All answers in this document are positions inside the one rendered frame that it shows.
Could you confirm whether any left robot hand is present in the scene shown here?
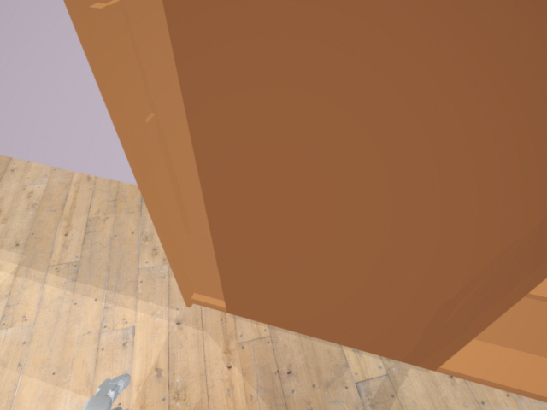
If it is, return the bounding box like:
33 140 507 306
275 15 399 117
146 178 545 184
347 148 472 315
82 374 131 410

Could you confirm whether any handle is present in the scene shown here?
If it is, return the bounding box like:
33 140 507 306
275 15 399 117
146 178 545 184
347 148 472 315
89 3 150 138

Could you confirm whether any wardrobe door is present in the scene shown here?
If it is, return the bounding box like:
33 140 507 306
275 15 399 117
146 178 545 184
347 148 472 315
95 0 225 301
162 0 547 371

